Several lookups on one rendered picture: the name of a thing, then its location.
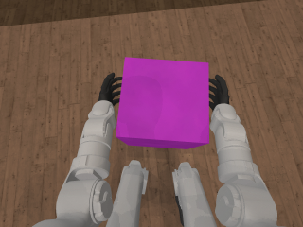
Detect left robot upper arm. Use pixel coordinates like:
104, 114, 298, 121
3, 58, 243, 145
32, 178, 114, 227

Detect left robot thigh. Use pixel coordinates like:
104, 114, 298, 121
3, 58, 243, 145
106, 164, 149, 227

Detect carton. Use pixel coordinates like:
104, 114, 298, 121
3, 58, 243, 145
116, 57, 209, 149

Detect right robot upper arm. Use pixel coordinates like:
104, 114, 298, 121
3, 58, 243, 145
215, 183, 286, 227

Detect robot left hand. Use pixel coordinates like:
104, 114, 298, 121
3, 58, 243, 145
98, 72, 123, 106

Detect robot right forearm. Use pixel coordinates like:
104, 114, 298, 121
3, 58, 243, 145
209, 103, 277, 219

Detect robot thigh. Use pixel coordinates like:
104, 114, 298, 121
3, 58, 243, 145
172, 166, 217, 227
106, 164, 149, 227

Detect robot right hand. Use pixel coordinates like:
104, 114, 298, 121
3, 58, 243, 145
208, 74, 230, 112

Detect robot left forearm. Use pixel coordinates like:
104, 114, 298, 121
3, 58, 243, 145
56, 100, 116, 215

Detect right robot thigh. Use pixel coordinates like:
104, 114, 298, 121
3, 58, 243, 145
172, 166, 217, 227

